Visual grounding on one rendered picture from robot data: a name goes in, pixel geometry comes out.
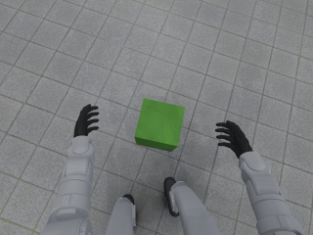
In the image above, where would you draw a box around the robot right hand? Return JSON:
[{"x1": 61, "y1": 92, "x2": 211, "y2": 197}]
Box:
[{"x1": 215, "y1": 120, "x2": 252, "y2": 159}]

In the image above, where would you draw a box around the robot left foot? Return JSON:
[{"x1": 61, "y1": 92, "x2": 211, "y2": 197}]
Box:
[{"x1": 122, "y1": 194, "x2": 134, "y2": 229}]

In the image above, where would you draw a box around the robot left hand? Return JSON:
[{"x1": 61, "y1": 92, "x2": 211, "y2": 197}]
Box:
[{"x1": 73, "y1": 104, "x2": 99, "y2": 138}]

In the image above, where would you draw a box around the right robot forearm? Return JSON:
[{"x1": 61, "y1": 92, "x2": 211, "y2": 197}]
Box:
[{"x1": 239, "y1": 151, "x2": 305, "y2": 235}]

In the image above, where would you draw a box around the carton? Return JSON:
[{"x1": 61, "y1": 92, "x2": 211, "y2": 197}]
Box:
[{"x1": 134, "y1": 98, "x2": 185, "y2": 152}]

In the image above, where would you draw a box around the robot right shin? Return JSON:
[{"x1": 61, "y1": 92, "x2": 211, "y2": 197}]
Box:
[{"x1": 170, "y1": 181, "x2": 186, "y2": 191}]

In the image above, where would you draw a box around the left robot upper arm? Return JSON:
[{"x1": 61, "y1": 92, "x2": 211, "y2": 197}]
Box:
[{"x1": 41, "y1": 217, "x2": 93, "y2": 235}]

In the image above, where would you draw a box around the left robot forearm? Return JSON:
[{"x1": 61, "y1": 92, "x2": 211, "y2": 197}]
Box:
[{"x1": 40, "y1": 135, "x2": 95, "y2": 235}]

